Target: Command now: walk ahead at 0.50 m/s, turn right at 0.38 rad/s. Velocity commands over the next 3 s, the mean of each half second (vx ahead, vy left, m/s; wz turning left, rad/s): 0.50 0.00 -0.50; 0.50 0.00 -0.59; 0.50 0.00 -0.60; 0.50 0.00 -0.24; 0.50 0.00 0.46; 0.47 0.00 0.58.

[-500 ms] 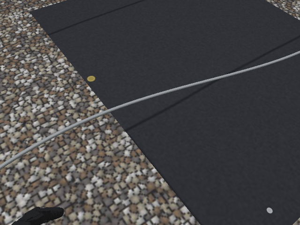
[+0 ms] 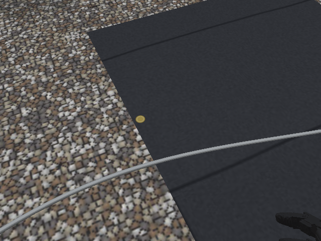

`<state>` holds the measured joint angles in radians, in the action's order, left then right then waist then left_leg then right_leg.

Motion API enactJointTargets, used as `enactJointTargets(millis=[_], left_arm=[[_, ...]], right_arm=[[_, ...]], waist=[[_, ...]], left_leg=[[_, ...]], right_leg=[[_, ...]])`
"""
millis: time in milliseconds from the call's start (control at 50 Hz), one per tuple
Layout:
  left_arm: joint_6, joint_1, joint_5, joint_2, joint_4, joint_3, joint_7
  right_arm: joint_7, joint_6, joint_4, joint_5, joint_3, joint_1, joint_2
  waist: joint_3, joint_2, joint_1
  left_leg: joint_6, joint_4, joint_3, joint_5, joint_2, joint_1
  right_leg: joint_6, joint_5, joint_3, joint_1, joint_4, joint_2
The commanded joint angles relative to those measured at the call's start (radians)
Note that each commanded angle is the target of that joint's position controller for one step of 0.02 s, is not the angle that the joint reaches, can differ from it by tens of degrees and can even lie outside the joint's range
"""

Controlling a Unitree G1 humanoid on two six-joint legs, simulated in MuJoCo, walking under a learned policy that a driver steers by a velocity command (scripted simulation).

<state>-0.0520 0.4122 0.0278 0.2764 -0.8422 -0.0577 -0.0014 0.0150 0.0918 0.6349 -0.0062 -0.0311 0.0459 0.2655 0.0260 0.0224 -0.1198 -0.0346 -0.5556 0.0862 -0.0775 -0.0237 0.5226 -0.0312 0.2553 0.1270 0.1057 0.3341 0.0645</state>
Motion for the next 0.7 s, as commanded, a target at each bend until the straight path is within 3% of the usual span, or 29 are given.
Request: enactJointTargets(millis=[20,60,80,100,120,140,160,180,220,260,340,400,460,480,520,540,560,580,600,620,640,660,680,700], left_arm=[[-0.004,-0.043,0.005,0.182,0.071,-0.044,0.011],[-0.002,-0.054,-0.003,0.139,0.081,-0.032,0.012],[-0.007,-0.071,-0.017,0.077,0.104,-0.011,0.009],[-0.022,0.032,-0.003,0.012,0.14,0.01,0.011],[-0.023,0.03,0.019,0.101,0.132,-0.008,0.014],[-0.018,-0.042,0.017,0.155,0.133,-0.025,0.014],[-0.011,-0.075,0.008,0.149,0.133,-0.028,0.014],[-0.005,-0.095,-0.001,0.138,0.138,-0.03,0.012],[0.009,-0.112,0.001,0.1,0.151,-0.028,0.002],[0.018,-0.139,-0.002,0.072,0.172,-0.021,-0.005],[0.017,-0.224,-0.006,0.052,0.21,-0.009,-0.024],[0.012,-0.325,-0.007,0.046,0.244,0.0,-0.042],[0.014,-0.399,-0.004,0.058,0.285,-0.001,-0.057],[0.015,-0.411,-0.005,0.067,0.296,-0.005,-0.061],[0.021,-0.379,-0.01,0.099,0.306,-0.021,-0.064],[0.024,-0.293,-0.012,0.131,0.29,-0.04,-0.061],[0.03,-0.128,-0.008,0.182,0.247,-0.071,-0.05],[0.042,0.026,-0.002,0.267,0.214,-0.102,-0.027],[0.03,-0.029,0.003,0.355,0.234,-0.104,-0.027],[0.017,0.001,-0.001,0.26,0.253,-0.079,-0.032],[0.004,-0.031,-0.009,0.217,0.239,-0.064,-0.034],[-0.002,-0.087,-0.007,0.199,0.241,-0.058,-0.032],[-0.002,-0.15,-0.014,0.174,0.252,-0.05,-0.029],[-0.004,-0.187,-0.027,0.154,0.269,-0.042,-0.025]], right_arm=[[0.0,0.024,-0.069,-0.008,-0.038,-0.012,0.107],[-0.012,0.026,-0.037,-0.001,-0.061,0.113,0.145],[-0.023,0.025,-0.02,0.014,-0.078,0.261,0.203],[-0.023,0.006,0.003,0.022,-0.098,0.34,0.288],[-0.015,0.001,0.021,0.01,-0.09,0.342,0.229],[-0.014,0.004,0.016,0.004,-0.071,0.303,0.163],[-0.012,0.004,0.015,0.008,-0.059,0.249,0.129],[-0.01,0.005,0.02,0.013,-0.05,0.207,0.098],[-0.009,0.011,0.033,0.019,-0.048,0.168,0.085],[-0.011,0.019,0.05,0.015,-0.057,0.17,0.103],[-0.017,0.019,0.083,0.013,-0.072,0.181,0.148],[-0.022,0.011,0.107,0.004,-0.078,0.213,0.178],[-0.022,-0.003,0.135,-0.011,-0.087,0.254,0.206],[-0.023,-0.009,0.142,-0.016,-0.09,0.261,0.215],[-0.028,-0.023,0.145,-0.022,-0.098,0.263,0.246],[-0.032,-0.032,0.144,-0.025,-0.101,0.261,0.258],[-0.037,-0.037,0.14,-0.025,-0.094,0.257,0.246],[-0.039,-0.031,0.121,0.006,-0.071,0.286,0.193],[-0.023,-0.003,0.061,0.033,-0.028,0.369,0.068],[-0.01,0.028,0.057,-0.005,-0.045,0.247,0.166],[-0.005,0.043,0.027,-0.034,-0.052,0.166,0.194],[-0.012,0.051,0.031,-0.02,-0.046,0.158,0.179],[-0.019,0.05,0.041,0.005,-0.051,0.163,0.18],[-0.019,0.039,0.045,0.012,-0.056,0.185,0.183]], waist=[[-0.024,-0.126,0.087],[-0.074,-0.121,0.161],[-0.185,-0.02,0.231],[-0.297,0.265,0.197],[-0.239,0.246,0.203],[-0.124,0.15,0.212],[-0.069,0.1,0.19],[-0.03,0.092,0.169],[0.003,0.109,0.138],[0.005,0.086,0.131],[0.012,0.044,0.145],[0.035,0.027,0.179],[0.057,0.025,0.192],[0.056,0.028,0.188],[0.008,0.059,0.15],[-0.049,0.066,0.095],[-0.134,0.046,0.007],[-0.232,-0.085,-0.043],[-0.342,-0.302,0.087],[-0.388,-0.166,-0.004],[-0.237,-0.132,-0.003],[-0.156,-0.051,0.043],[-0.108,-0.038,0.085],[-0.095,-0.061,0.121]], left_leg=[[0.014,0.079,-0.022,0.04,0.029,-0.216],[0.056,0.124,-0.015,-0.004,-0.006,-0.426],[0.117,0.129,0.135,-0.08,-0.167,-0.635],[0.257,0.209,0.508,-0.261,-0.387,-0.86],[0.291,0.272,0.659,-0.488,-0.409,-0.814],[0.256,0.286,0.531,-0.472,-0.361,-0.719],[0.229,0.3,0.4,-0.347,-0.312,-0.627],[0.22,0.321,0.306,-0.235,-0.274,-0.555],[0.204,0.368,0.167,-0.093,-0.234,-0.452],[0.218,0.398,0.085,0.012,-0.232,-0.431],[0.217,0.415,-0.062,0.134,-0.223,-0.439],[0.196,0.415,-0.145,0.148,-0.221,-0.451],[0.175,0.388,-0.186,0.187,-0.249,-0.53],[0.165,0.36,-0.202,0.251,-0.257,-0.561],[0.143,0.231,-0.243,0.577,-0.256,-0.601],[0.129,0.09,-0.267,0.726,-0.244,-0.593],[0.098,-0.12,-0.296,0.729,-0.211,-0.499],[0.052,-0.442,-0.3,0.346,-0.164,-0.236],[0.001,-0.756,-0.165,-0.52,0.044,0.169],[0.018,-0.829,0.011,-0.506,0.018,0.264],[0.037,-0.796,-0.001,-0.404,-0.019,0.325],[0.041,-0.714,-0.004,-0.321,-0.058,0.282],[0.032,-0.633,-0.003,-0.273,-0.084,0.215],[0.026,-0.599,0.006,-0.241,-0.101,0.147]], right_leg=[[-0.139,-0.118,0.235,0.113,-0.049,-0.224],[-0.091,-0.118,0.214,0.178,0.087,-0.162],[-0.05,-0.016,0.134,0.286,0.352,-0.098],[-0.002,0.31,-0.001,0.556,0.644,0.007],[0.01,0.324,0.004,0.698,0.816,-0.059],[0.011,0.236,0.014,0.729,0.875,-0.095],[0.018,0.161,-0.002,0.702,0.874,-0.12],[0.025,0.11,-0.005,0.68,0.846,-0.141],[0.033,0.048,-0.017,0.618,0.802,-0.174],[0.046,-0.008,-0.028,0.618,0.761,-0.18],[0.052,-0.188,-0.05,0.602,0.554,-0.181],[0.033,-0.287,-0.099,0.555,0.406,-0.164],[-0.001,-0.248,-0.128,0.552,0.326,-0.151],[-0.016,-0.208,-0.145,0.543,0.308,-0.139],[-0.057,-0.102,-0.203,0.438,0.294,-0.077],[-0.084,-0.071,-0.231,0.312,0.279,-0.034],[-0.122,-0.123,-0.232,0.068,0.226,0.006],[-0.186,-0.14,-0.001,-0.246,0.216,-0.135],[-0.371,0.087,0.589,-0.509,0.085,-0.371],[-0.357,0.174,0.673,-0.514,-0.021,-0.391],[-0.313,0.094,0.529,-0.403,-0.038,-0.361],[-0.284,-0.011,0.418,-0.256,-0.038,-0.316],[-0.264,-0.123,0.335,-0.127,-0.048,-0.28],[-0.261,-0.2,0.29,-0.042,-0.07,-0.255]])
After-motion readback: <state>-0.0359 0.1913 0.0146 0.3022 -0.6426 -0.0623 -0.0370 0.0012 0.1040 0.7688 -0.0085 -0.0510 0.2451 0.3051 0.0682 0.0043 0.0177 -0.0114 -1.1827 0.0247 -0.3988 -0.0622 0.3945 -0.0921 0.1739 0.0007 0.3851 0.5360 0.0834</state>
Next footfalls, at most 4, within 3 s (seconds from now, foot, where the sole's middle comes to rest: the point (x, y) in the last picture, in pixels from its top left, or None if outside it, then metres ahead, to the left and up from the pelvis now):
0.08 left None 0.19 0.14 -0.78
0.56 right None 0.42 -0.18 -0.78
1.04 left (220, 181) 0.76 -0.14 -0.78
1.58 right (308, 190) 0.76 -0.52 -0.78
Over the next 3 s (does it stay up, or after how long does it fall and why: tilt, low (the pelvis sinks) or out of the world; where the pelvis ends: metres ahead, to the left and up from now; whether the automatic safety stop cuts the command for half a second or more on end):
stays up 1.25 -0.96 -0.01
